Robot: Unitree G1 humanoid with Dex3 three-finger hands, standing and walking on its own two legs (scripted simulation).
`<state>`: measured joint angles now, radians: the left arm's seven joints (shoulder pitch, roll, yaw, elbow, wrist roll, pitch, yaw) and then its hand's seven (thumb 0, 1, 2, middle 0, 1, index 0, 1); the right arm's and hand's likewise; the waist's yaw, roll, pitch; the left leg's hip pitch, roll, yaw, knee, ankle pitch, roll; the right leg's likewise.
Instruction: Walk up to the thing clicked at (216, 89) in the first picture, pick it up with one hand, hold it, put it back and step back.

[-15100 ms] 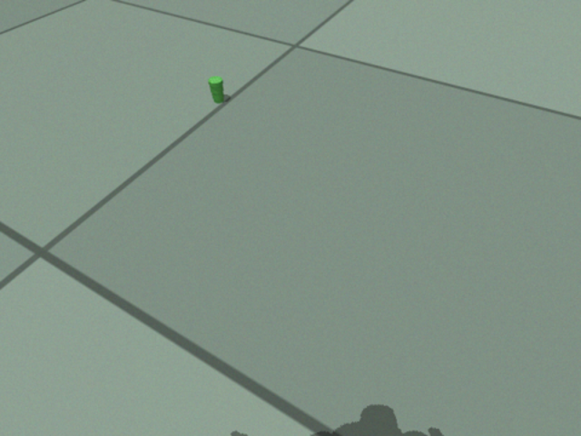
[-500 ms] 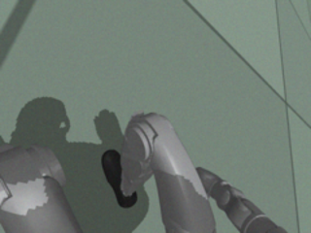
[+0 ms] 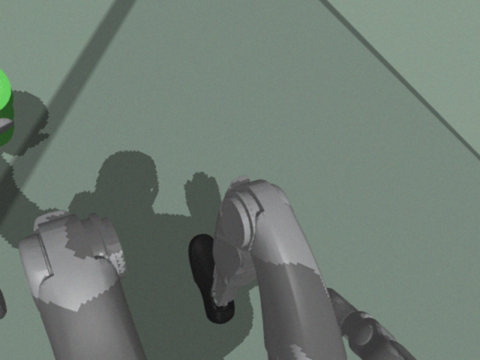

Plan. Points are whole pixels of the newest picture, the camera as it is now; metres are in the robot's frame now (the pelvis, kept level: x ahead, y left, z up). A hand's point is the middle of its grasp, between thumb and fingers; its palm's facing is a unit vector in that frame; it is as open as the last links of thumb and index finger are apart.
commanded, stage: settle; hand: left
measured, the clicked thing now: out of the picture +0.48 +0.28 -0.20
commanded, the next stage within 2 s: lift in 1.20 s
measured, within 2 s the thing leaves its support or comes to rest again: neither
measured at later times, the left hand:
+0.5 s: hand out of the picture +0.47 +0.29 -0.06, palm faces +0.26 -0.96 -0.08, open 7.8 cm
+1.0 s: hand out of the picture +0.48 +0.29 +0.00, palm faces +0.30 -0.95 -0.06, open 7.6 cm
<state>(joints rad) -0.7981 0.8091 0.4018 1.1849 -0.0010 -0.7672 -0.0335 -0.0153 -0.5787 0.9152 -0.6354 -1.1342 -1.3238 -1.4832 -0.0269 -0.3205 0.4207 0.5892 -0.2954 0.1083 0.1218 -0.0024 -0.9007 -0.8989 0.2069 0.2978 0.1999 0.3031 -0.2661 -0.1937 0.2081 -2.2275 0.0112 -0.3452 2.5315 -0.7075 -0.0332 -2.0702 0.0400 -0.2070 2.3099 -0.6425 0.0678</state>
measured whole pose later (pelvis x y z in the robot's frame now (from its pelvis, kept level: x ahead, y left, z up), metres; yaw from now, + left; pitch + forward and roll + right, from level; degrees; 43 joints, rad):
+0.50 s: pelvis +0.01 -0.01 +0.02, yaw +5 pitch +30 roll -10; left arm -0.72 0.61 0.40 0.96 -0.06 -0.56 -0.13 -0.02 -0.59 0.93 -0.63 -1.15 -1.32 -1.48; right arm 0.08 -0.30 0.20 0.61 -0.15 0.11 0.09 0.00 -0.91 -0.90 0.21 0.30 0.20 0.30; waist -0.21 -0.06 0.02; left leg -2.25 0.02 -0.21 2.41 -0.71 -0.04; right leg -2.15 0.00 -0.11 2.29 -0.68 0.04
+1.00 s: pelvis +0.02 -0.02 +0.05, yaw +8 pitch +33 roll -7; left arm -0.77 0.51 0.44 0.96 -0.06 -0.52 -0.12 -0.01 -0.61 0.99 -0.60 -1.19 -1.36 -1.58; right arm 0.12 -0.29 0.10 0.65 -0.11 0.08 0.07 0.00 -0.91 -0.90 0.20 0.30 0.20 0.30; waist -0.18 0.00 -0.05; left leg -2.20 0.03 -0.16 2.31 -0.70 -0.04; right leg -2.13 -0.01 -0.07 2.23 -0.68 0.03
